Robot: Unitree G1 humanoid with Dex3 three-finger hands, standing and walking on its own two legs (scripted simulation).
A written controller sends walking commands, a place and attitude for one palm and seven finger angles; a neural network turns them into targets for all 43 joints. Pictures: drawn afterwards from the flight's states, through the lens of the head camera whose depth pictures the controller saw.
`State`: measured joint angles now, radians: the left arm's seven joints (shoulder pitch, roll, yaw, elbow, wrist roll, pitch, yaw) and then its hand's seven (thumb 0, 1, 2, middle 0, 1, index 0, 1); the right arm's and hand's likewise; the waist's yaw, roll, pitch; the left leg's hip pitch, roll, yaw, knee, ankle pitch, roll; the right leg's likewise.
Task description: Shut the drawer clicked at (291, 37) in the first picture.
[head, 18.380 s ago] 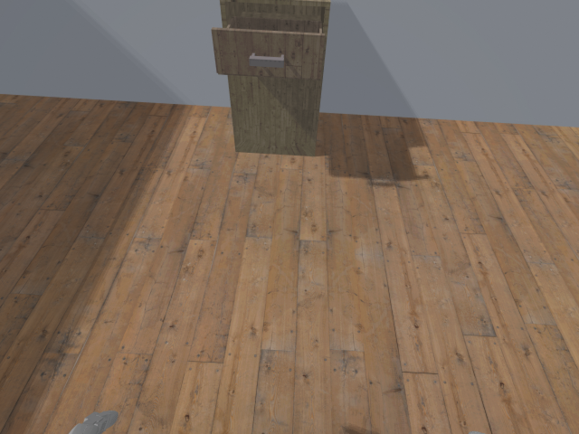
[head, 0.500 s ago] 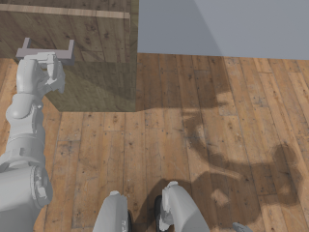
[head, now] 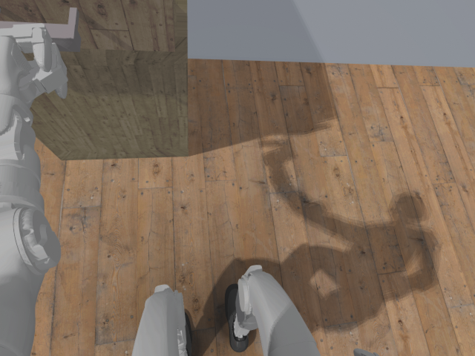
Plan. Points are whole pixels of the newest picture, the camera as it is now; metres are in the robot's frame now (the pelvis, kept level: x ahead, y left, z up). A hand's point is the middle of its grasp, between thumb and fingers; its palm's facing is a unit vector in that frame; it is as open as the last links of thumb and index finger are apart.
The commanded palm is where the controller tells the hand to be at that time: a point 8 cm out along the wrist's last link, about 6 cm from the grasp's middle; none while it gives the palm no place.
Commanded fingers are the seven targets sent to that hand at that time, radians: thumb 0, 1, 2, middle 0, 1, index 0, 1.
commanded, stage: push the drawer shut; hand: left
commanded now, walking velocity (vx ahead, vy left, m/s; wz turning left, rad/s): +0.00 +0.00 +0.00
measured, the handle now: (33, 24) +0.63 +0.25 +0.04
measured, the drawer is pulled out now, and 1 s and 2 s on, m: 0.04 0.00 0.00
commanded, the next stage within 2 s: pull the fist back off the drawer in 0.66 s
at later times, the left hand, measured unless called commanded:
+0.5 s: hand (56, 44) +0.59 +0.22 +0.04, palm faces +0.01 -1.00 -0.04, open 3.1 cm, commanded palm +0.61 +0.22 +0.05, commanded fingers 0.00 0.90 0.90 -1.40 -1.60 -1.40 -1.60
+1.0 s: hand (52, 41) +0.59 +0.22 +0.05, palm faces -0.01 -1.00 -0.05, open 3.4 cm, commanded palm +0.61 +0.20 +0.05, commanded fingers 0.00 0.90 0.90 -1.40 -1.60 -1.40 -1.60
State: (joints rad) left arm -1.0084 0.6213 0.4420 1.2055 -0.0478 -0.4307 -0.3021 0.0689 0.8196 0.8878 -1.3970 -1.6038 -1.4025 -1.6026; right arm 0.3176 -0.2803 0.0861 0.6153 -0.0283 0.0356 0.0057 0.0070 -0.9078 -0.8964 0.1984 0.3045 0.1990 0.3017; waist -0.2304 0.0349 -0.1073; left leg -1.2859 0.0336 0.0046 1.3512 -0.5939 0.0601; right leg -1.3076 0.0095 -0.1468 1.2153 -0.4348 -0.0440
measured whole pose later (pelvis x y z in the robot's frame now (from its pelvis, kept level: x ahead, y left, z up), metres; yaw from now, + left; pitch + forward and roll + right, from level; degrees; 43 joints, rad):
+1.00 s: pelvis -0.03 +0.01 -0.03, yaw -1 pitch +35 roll -9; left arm -1.40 0.87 0.35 1.36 0.08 -0.26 -0.28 0.08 0.64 0.92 -1.40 -1.60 -1.40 -1.60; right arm 0.38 -0.28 0.16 0.63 -0.06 0.00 0.00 0.00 -0.91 -0.90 0.20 0.30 0.20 0.30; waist -0.35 0.04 -0.08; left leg -1.51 0.03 -0.04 1.45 -0.56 0.07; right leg -1.49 0.00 -0.19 1.26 -0.38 -0.04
